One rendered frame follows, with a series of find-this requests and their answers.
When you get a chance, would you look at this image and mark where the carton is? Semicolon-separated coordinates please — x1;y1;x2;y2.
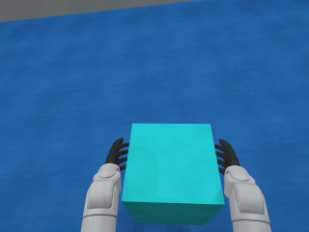
121;123;225;225

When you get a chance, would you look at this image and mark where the right robot hand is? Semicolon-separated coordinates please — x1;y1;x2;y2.
213;138;240;175

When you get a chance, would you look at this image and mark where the right robot forearm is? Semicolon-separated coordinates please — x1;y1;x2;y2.
224;165;271;232

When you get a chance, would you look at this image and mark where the left robot forearm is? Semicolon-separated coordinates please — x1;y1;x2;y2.
80;163;122;232

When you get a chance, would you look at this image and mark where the left robot hand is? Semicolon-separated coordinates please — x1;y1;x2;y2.
105;137;129;171

